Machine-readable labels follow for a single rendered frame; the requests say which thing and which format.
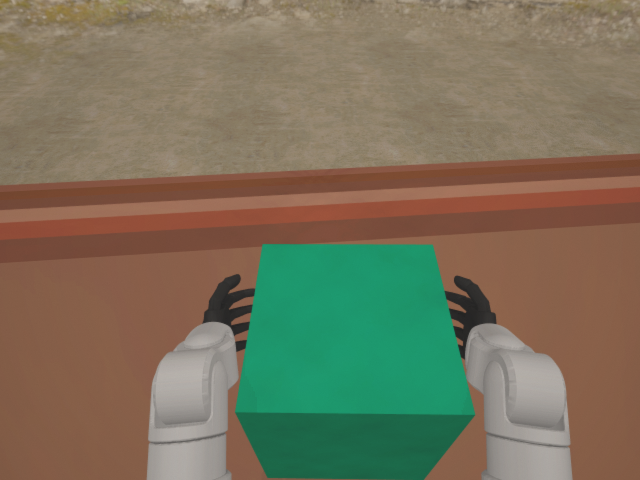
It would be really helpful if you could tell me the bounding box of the left robot forearm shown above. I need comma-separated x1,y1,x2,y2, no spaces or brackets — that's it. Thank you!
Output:
147,322,239,480

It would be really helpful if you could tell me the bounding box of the robot left hand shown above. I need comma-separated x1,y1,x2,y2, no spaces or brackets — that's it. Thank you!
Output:
202,274,255,352

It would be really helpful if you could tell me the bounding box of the right robot forearm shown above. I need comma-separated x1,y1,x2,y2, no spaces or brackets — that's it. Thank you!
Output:
465,323,573,480

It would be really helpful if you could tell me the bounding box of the carton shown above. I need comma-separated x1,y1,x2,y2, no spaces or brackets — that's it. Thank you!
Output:
235,244,475,480

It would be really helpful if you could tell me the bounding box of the robot right hand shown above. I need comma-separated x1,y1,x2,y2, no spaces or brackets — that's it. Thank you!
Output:
445,276,497,360

